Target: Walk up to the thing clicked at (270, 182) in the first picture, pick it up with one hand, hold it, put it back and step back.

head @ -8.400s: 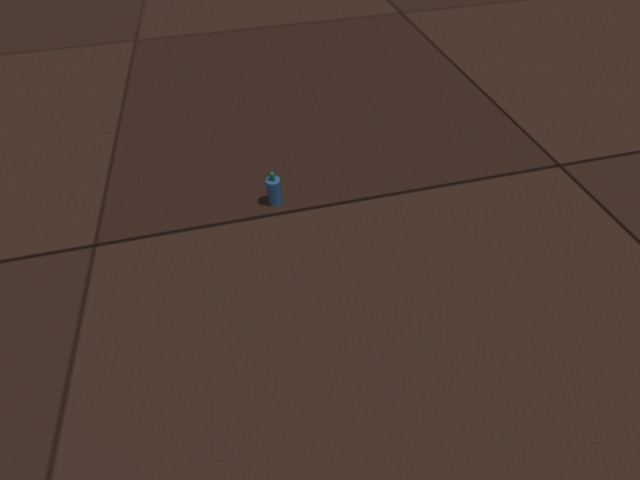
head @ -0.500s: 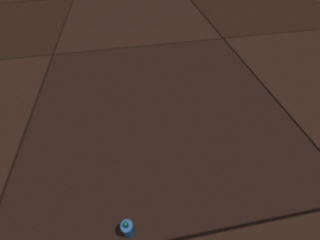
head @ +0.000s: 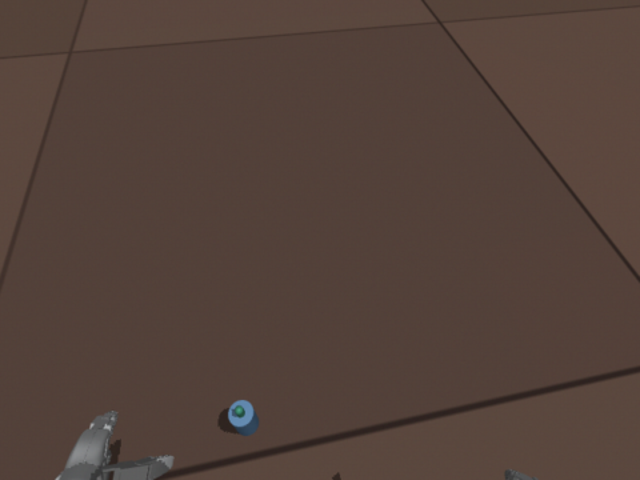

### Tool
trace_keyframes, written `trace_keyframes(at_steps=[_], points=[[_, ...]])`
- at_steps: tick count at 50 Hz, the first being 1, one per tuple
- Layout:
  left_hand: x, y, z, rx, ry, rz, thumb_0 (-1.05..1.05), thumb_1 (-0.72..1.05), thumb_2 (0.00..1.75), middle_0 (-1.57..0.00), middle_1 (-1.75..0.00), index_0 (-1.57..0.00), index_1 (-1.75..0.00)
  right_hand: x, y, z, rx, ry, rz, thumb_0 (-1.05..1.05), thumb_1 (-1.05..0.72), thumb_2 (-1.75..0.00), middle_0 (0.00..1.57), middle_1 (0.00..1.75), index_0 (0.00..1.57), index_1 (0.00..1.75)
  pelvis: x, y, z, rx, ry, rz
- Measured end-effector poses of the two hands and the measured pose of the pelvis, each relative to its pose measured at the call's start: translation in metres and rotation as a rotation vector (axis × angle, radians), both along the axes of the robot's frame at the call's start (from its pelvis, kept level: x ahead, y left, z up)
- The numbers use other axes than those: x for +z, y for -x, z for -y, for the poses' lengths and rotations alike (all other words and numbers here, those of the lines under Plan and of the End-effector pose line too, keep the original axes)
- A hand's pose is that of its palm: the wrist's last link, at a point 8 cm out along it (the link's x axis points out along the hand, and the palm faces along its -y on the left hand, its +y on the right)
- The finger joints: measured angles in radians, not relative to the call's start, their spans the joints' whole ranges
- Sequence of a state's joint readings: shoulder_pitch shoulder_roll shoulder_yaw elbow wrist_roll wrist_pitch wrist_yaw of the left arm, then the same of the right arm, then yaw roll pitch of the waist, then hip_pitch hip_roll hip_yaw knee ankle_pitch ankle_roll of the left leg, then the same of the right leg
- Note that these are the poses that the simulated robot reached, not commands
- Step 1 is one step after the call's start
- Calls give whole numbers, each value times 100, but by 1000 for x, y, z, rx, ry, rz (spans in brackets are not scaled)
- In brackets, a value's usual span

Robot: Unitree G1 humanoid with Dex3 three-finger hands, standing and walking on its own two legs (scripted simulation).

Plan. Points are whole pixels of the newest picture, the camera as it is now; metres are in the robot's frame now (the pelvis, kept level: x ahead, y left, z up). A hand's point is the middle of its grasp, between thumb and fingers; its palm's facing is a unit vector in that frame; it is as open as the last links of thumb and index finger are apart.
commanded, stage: go down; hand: left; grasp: from the side
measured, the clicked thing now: (243, 416) +0.34 +0.21 -0.67
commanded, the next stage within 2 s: none
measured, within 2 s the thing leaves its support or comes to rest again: neither
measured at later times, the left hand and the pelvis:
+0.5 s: hand out of the picture +0.14 +0.29 -0.19, palm faces +0.09 -0.95 -0.30, open 17.3 cm; pelvis -0.01 +0.01 -0.07, yaw +0 degrees
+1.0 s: hand (125, 447) +0.21 +0.34 -0.28, palm faces +0.11 -0.97 -0.22, open 17.4 cm; pelvis -0.05 +0.01 -0.20, yaw -1 degrees
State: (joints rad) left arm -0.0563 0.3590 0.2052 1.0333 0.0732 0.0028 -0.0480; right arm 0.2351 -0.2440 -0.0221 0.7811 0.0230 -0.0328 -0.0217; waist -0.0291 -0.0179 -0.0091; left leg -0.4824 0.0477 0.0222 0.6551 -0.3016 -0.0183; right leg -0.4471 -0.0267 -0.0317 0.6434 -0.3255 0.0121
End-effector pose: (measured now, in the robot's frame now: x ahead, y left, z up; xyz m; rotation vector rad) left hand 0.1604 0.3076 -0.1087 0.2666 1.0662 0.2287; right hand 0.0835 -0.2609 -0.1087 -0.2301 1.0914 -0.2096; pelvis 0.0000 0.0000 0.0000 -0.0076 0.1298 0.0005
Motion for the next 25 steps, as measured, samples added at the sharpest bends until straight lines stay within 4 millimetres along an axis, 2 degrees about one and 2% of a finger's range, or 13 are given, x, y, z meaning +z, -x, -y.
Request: trace_keyframes(at_steps=[6,14,19,25], points=[[-20,11,-16,16,7,-18,0,2,21,-5,-10,-6,-8,-14,-6,-3,8,4,48,1,-92,-90,20,30,20,30,-22,2,-6,-4,10,-63],[-39,26,-23,-6,22,48,0,-34,9,-7,-10,-7,-8,-35,-34,-8,48,35,134,1,-90,-90,20,30,20,30,-53,6,-12,-1,21,-129],[-44,31,-24,3,20,49,-1,-46,4,-8,-9,-8,-8,-37,-57,-19,76,36,207,1,-90,-89,20,30,20,30,-61,8,-13,4,31,-143],[-47,36,-29,21,21,49,-1,-53,2,-8,-7,-9,-6,-33,-74,-29,111,42,286,1,-89,-89,20,30,20,30,-69,8,-13,10,38,-160]])
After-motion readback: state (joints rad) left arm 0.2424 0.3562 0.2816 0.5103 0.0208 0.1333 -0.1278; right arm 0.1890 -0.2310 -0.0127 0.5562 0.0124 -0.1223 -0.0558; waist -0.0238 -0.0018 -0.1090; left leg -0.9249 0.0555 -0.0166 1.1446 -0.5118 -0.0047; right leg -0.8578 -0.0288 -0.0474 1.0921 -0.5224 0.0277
